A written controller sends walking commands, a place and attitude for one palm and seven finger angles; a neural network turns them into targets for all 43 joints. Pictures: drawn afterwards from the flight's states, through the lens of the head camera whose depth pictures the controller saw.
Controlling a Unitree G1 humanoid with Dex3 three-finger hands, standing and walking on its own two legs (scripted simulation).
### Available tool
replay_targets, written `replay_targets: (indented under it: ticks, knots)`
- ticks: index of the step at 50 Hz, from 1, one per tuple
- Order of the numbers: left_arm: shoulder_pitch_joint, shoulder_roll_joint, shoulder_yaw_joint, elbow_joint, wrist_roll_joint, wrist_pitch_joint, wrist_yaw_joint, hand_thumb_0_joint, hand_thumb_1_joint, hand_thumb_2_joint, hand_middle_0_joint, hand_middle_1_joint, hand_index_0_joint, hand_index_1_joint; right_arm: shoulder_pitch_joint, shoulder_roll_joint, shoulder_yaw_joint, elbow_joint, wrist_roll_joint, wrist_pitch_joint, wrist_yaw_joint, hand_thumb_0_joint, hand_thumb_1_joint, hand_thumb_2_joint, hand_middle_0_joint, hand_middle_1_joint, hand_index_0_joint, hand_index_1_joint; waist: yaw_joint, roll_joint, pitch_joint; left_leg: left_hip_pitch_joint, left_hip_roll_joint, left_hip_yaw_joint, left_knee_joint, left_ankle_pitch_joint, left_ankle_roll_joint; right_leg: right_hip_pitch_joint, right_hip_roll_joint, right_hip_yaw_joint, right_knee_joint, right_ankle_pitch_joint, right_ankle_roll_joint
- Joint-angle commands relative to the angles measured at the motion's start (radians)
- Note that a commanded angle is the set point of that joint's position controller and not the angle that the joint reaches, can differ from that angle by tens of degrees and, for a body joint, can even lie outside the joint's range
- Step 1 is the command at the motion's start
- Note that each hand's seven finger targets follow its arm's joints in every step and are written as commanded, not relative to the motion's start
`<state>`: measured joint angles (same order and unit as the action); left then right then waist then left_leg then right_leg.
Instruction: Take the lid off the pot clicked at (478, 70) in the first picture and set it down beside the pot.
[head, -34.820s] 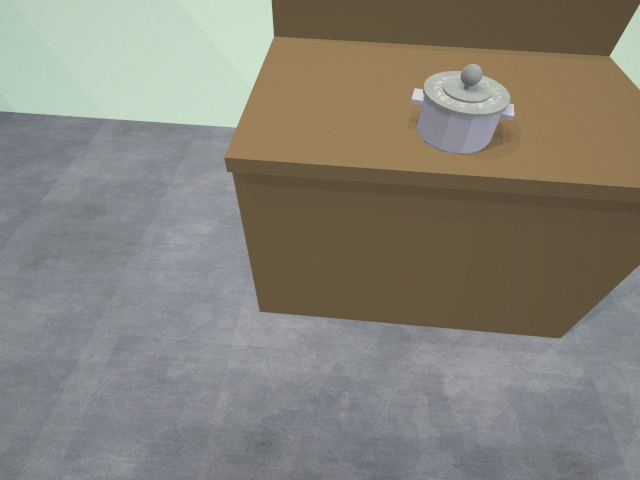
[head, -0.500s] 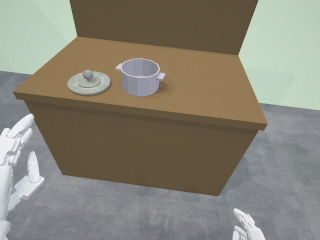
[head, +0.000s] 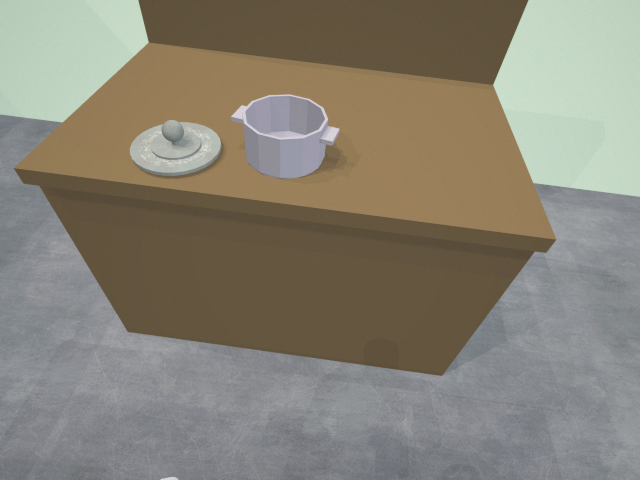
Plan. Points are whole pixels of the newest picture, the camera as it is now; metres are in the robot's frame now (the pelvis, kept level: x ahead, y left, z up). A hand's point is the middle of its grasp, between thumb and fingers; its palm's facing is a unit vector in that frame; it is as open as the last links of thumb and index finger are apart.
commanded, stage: stop stepping back and stand still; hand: left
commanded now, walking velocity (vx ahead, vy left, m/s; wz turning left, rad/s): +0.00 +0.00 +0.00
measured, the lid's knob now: (172, 130) +0.75 +0.33 +0.01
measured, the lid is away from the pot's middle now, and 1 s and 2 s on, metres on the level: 0.23 0.23 0.23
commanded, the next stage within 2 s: let the arm hang, fingers relaxed in 0.42 s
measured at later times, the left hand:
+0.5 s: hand out of the picture +0.02 +0.15 -0.17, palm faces +0.02 -0.98 -0.19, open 7.4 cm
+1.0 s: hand out of the picture +0.05 +0.15 -0.17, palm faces +0.02 -0.98 -0.19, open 7.3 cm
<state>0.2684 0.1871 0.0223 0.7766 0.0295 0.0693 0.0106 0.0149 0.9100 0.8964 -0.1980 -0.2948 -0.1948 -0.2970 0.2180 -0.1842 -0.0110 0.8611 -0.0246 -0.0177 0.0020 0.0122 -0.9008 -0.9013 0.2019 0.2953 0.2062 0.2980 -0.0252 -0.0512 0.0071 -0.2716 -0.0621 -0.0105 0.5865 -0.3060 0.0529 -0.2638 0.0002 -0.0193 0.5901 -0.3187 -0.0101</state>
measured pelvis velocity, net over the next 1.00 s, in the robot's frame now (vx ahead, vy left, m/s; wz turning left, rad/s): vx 0.04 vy -0.02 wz -0.02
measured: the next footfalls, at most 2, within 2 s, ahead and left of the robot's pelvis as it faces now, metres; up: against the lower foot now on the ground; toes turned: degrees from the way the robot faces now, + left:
none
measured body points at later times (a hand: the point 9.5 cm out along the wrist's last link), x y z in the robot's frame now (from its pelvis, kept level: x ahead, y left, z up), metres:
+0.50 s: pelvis +0.02 -0.01 +0.01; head +0.04 -0.01 +0.46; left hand +0.02 +0.21 -0.15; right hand +0.01 -0.22 -0.15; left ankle +0.00 +0.09 -0.73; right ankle +0.00 -0.11 -0.73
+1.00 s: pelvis +0.04 -0.02 +0.01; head +0.05 -0.02 +0.46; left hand +0.05 +0.20 -0.15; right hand +0.02 -0.23 -0.15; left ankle +0.00 +0.09 -0.73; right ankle +0.00 -0.11 -0.73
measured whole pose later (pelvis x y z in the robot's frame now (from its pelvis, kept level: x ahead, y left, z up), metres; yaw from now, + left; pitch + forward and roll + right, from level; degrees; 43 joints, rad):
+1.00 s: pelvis +0.04 -0.02 +0.01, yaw -1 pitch +0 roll +0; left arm 0.27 0.14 0.02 1.11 0.01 0.00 0.05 0.01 0.93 0.90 -0.20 -0.30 -0.20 -0.30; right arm 0.31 -0.11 -0.03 1.11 -0.01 -0.01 -0.04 0.01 -0.91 -0.90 0.20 0.29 0.20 0.30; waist -0.01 -0.01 0.03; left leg -0.15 -0.02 -0.01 0.47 -0.31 0.02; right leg -0.14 0.04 -0.01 0.46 -0.31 -0.04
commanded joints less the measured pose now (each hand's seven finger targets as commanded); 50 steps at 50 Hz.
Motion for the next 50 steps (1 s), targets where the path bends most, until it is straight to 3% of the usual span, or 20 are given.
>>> replay_targets:
  ticks: [1, 3, 9, 18, 26, 30, 38, 50]
  knots:
    - [0.024, 0.162, 0.025, 0.039, -0.015, -0.074, 0.012, 0.000, 0.900, 0.900, -0.200, -0.300, -0.200, -0.300, 0.031, -0.134, -0.039, -0.016, 0.011, -0.013, -0.028, 0.000, -0.900, -0.900, 0.200, 0.300, 0.200, 0.300, 0.027, 0.161, -0.033, 0.011, 0.135, -0.127, -0.150, 0.253, 0.013, 0.093, -0.075, 0.096, -0.118, 0.214, -0.054]
    - [0.048, 0.127, 0.030, 0.098, -0.014, -0.076, 0.015, 0.000, 0.900, 0.900, -0.200, -0.300, -0.200, -0.300, 0.056, -0.108, -0.042, 0.013, 0.007, -0.008, -0.034, 0.000, -0.900, -0.900, 0.200, 0.300, 0.200, 0.300, 0.023, 0.228, -0.041, 0.025, 0.139, -0.122, -0.159, 0.187, 0.014, 0.095, -0.076, 0.092, -0.140, 0.186, -0.059]
    - [0.066, 0.096, -0.001, 0.211, -0.018, -0.079, 0.019, 0.000, 0.900, 0.900, -0.200, -0.300, -0.200, -0.300, 0.125, -0.079, -0.038, 0.088, 0.016, 0.005, -0.038, 0.000, -0.900, -0.900, 0.200, 0.300, 0.200, 0.300, 0.015, 0.080, 0.012, 0.028, 0.149, -0.116, -0.170, 0.130, 0.016, 0.079, -0.076, 0.085, -0.191, 0.169, -0.056]
    - [0.098, 0.057, -0.010, 0.298, -0.022, -0.081, 0.033, 0.000, 0.900, 0.900, -0.200, -0.300, -0.200, -0.300, 0.171, -0.042, -0.031, 0.171, 0.018, 0.004, -0.043, 0.000, -0.900, -0.900, 0.200, 0.300, 0.200, 0.300, 0.018, 0.033, 0.032, 0.054, 0.148, -0.094, -0.178, 0.185, 0.015, 0.087, -0.082, 0.090, -0.199, 0.215, -0.051]
    - [0.083, 0.037, -0.001, 0.304, -0.022, -0.084, 0.041, 0.000, 0.900, 0.900, -0.200, -0.300, -0.200, -0.300, 0.175, -0.011, -0.031, 0.209, 0.016, 0.002, -0.046, 0.000, -0.900, -0.900, 0.200, 0.300, 0.200, 0.300, 0.019, 0.032, 0.065, 0.048, 0.141, -0.076, -0.176, 0.213, 0.005, 0.087, -0.083, 0.097, -0.194, 0.247, -0.052]
    - [0.074, 0.032, 0.004, 0.308, -0.023, -0.083, 0.041, 0.000, 0.900, 0.900, -0.200, -0.300, -0.200, -0.300, 0.177, 0.000, -0.031, 0.217, 0.015, 0.001, -0.049, 0.000, -0.900, -0.900, 0.200, 0.300, 0.200, 0.300, 0.020, 0.081, 0.075, 0.046, 0.145, -0.072, -0.175, 0.230, 0.004, 0.089, -0.080, 0.097, -0.190, 0.266, -0.052]
    - [0.060, 0.031, 0.008, 0.300, -0.025, -0.086, 0.041, 0.000, 0.900, 0.900, -0.200, -0.300, -0.200, -0.300, 0.184, -0.004, -0.035, 0.220, 0.015, -0.002, -0.053, 0.000, -0.900, -0.900, 0.200, 0.300, 0.200, 0.300, 0.016, 0.072, 0.032, 0.088, 0.150, -0.065, -0.165, 0.290, 0.002, 0.113, -0.082, 0.093, -0.185, 0.324, -0.051]
    - [0.065, 0.024, 0.008, 0.309, -0.024, -0.086, 0.042, 0.000, 0.900, 0.900, -0.200, -0.300, -0.200, -0.300, 0.179, 0.000, -0.034, 0.226, 0.016, 0.002, -0.054, 0.000, -0.900, -0.900, 0.200, 0.300, 0.200, 0.300, 0.014, 0.047, 0.063, 0.097, 0.151, -0.059, -0.175, 0.256, 0.000, 0.097, -0.078, 0.101, -0.203, 0.304, -0.048]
